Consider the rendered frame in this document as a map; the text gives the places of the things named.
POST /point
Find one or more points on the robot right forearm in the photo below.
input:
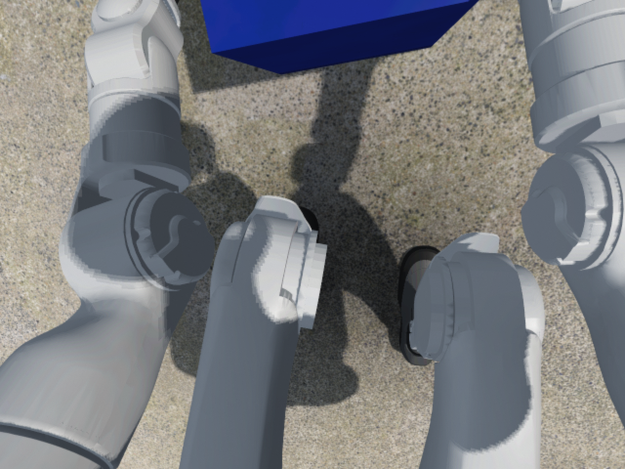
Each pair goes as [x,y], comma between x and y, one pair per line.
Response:
[575,50]

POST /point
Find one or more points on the robot left upper arm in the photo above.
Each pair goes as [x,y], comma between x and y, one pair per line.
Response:
[72,397]

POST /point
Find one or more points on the carton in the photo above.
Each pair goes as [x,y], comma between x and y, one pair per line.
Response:
[285,36]

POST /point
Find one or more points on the right robot thigh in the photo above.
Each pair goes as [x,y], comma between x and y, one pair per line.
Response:
[487,390]

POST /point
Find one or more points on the robot left forearm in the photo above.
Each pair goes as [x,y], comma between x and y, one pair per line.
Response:
[133,103]

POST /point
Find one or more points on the left robot shin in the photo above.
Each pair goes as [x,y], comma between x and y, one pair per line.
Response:
[230,245]

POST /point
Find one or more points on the robot right upper arm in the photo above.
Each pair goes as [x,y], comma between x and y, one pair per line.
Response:
[574,218]

